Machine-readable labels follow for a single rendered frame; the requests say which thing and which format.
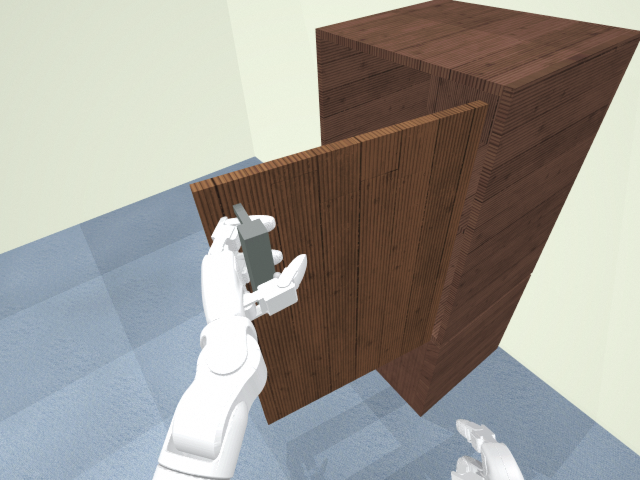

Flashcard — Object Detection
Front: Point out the left robot hand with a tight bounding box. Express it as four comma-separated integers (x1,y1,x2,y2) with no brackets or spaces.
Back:
201,215,307,325

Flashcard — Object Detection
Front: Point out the cupboard door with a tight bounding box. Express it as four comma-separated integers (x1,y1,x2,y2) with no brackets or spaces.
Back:
189,100,489,425

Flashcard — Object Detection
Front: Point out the robot left forearm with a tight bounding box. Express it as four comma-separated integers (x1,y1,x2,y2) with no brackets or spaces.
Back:
152,316,267,480

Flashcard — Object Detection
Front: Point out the handle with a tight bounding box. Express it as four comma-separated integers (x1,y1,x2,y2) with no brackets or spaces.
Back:
233,203,275,305

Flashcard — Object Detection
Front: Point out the right robot hand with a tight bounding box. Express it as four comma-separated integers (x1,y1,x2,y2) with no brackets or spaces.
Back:
451,419,524,480

